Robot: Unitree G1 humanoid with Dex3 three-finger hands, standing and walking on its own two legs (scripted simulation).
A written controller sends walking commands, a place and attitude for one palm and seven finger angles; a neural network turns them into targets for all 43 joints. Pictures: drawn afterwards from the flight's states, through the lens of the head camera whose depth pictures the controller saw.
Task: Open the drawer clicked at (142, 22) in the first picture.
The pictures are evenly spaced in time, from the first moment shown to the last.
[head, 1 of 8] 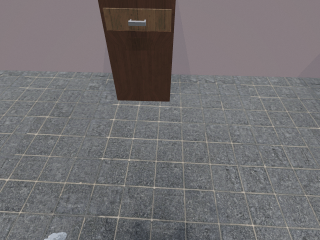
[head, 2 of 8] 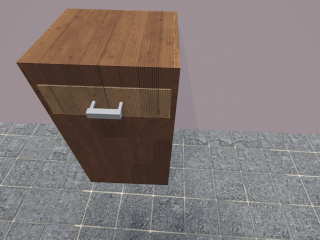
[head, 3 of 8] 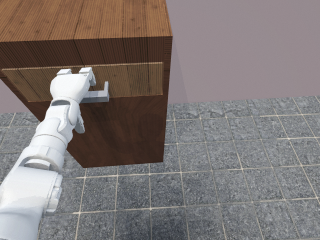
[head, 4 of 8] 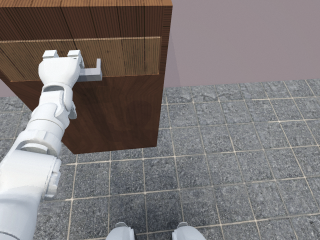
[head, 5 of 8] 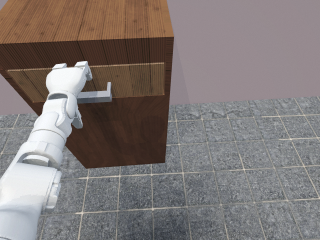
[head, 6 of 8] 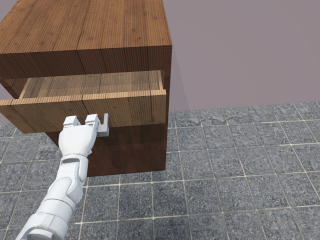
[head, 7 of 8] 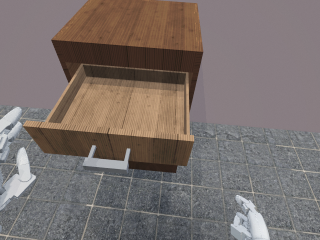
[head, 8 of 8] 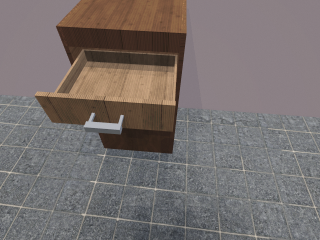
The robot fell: no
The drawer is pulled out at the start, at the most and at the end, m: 0.00 0.30 0.30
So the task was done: yes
